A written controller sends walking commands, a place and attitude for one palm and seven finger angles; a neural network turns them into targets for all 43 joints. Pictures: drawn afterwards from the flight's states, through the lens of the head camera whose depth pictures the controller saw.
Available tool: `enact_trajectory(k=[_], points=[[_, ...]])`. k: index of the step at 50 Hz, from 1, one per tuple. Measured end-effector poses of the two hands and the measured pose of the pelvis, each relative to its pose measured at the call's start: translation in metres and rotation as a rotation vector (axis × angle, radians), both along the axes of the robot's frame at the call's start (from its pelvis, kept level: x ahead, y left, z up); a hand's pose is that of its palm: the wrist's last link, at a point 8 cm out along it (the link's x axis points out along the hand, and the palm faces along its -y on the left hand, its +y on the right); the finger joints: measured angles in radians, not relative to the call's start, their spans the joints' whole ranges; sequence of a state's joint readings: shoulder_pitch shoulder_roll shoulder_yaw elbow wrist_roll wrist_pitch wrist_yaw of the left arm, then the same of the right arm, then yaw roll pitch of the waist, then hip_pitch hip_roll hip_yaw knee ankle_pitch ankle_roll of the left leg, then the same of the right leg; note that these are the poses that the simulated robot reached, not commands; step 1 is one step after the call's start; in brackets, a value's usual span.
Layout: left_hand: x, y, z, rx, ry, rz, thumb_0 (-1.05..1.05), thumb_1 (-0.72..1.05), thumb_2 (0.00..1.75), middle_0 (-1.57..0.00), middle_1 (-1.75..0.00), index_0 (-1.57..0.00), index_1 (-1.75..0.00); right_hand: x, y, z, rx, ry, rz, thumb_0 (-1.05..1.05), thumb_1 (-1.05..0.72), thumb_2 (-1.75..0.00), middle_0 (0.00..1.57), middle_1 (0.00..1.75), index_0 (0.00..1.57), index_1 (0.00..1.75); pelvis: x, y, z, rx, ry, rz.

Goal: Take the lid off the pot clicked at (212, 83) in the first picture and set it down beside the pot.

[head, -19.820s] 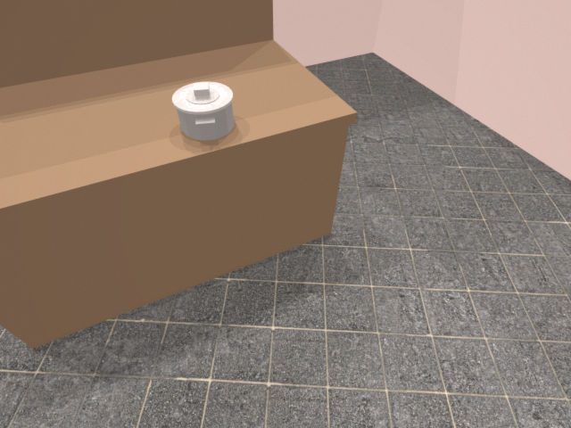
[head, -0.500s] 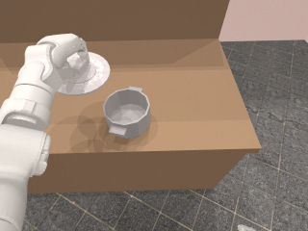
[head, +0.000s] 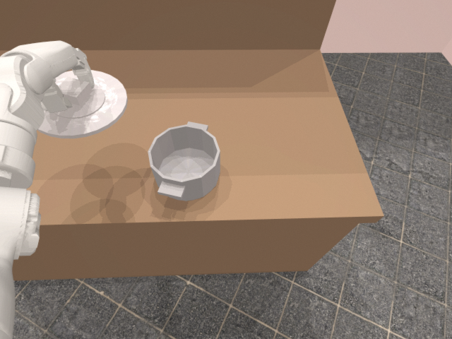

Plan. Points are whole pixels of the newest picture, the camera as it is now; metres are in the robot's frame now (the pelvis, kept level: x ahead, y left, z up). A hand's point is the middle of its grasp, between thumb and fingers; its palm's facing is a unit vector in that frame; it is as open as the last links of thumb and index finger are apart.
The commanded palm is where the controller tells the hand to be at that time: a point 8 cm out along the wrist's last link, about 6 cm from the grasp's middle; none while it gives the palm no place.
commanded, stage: move the lid sideways beside the pot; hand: left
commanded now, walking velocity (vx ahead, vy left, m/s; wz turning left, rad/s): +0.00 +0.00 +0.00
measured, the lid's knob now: (73, 91) +0.51 +0.27 +0.13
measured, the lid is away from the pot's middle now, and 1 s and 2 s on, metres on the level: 0.18 0.24 0.23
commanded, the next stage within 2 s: lower the lid onto the table in 0.60 s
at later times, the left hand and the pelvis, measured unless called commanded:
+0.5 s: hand (21, 104) +0.46 +0.33 +0.15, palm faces -0.37 -0.10 -0.92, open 7.7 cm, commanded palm +0.49 +0.32 +0.22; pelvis +0.00 +0.00 +0.00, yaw +0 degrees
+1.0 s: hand (24, 108) +0.46 +0.33 +0.14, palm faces -0.38 -0.09 -0.92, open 7.7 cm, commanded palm +0.49 +0.32 +0.20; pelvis +0.00 +0.01 +0.00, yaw +0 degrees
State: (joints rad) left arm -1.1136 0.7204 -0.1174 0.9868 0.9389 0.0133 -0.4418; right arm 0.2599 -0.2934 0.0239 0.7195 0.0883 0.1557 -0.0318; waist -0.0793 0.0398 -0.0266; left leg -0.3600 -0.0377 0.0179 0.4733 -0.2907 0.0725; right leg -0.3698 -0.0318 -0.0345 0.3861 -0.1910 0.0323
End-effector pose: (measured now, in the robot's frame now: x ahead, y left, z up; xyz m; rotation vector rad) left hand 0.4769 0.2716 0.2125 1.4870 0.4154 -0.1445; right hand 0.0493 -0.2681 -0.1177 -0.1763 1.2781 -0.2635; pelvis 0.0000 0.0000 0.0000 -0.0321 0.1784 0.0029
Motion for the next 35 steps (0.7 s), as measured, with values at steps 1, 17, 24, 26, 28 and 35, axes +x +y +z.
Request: enact_trajectory(k=[1, 17, 24, 26, 28, 35], points=[[-0.001, 0.002, 0.0, 0.003, 0.002, 0.002, 0.11, 0.38, 0.77, -1.17, -1.18, -0.53, -0.93, 0.001, 0.0, 0.0, 0.002, 0.001, 0.001, 0.01, -0.91, -0.89, 0.21, 0.3, 0.2, 0.3, 0.0, 0.0, 0.0, 0.0, 0.0, 0.0], [-0.014, 0.038, 0.0, 0.011, 0.025, 0.039, 0.11, 0.38, 0.77, -1.17, -1.18, -0.53, -0.93, 0.013, 0.003, 0.002, -0.008, -0.013, 0.025, 0.01, -0.91, -0.89, 0.21, 0.3, 0.2, 0.3, -0.002, 0.001, -0.001, -0.005, 0.003, 0.007], [-0.017, 0.053, -0.001, 0.01, 0.035, 0.052, 0.11, 0.38, 0.78, -1.17, -1.18, -0.53, -0.93, 0.008, 0.0, 0.004, -0.026, 0.01, 0.021, 0.01, -0.91, -0.89, 0.21, 0.3, 0.2, 0.3, -0.002, 0.001, -0.001, -0.009, 0.006, 0.007], [-0.017, 0.056, -0.001, 0.013, 0.038, 0.053, 0.11, 0.38, 0.78, -1.17, -1.18, -0.53, -0.93, 0.005, -0.001, 0.004, -0.031, 0.019, 0.018, 0.0, -0.91, -0.89, 0.21, 0.3, 0.2, 0.3, -0.002, 0.002, -0.002, -0.01, 0.008, 0.008], [-0.017, 0.059, -0.001, 0.012, 0.039, 0.053, 0.11, 0.38, 0.78, -1.17, -1.18, -0.53, -0.93, 0.001, -0.002, 0.004, -0.034, 0.03, 0.015, 0.0, -0.91, -0.89, 0.21, 0.3, 0.2, 0.3, -0.002, 0.002, -0.002, -0.011, 0.009, 0.007], [-0.017, 0.063, -0.001, 0.003, 0.033, 0.04, 0.12, 0.38, 0.78, -1.17, -1.18, -0.53, -0.93, -0.009, -0.001, 0.005, -0.037, 0.063, 0.006, 0.01, -0.91, -0.89, 0.21, 0.3, 0.2, 0.3, -0.001, 0.004, -0.002, -0.013, 0.013, 0.007]])
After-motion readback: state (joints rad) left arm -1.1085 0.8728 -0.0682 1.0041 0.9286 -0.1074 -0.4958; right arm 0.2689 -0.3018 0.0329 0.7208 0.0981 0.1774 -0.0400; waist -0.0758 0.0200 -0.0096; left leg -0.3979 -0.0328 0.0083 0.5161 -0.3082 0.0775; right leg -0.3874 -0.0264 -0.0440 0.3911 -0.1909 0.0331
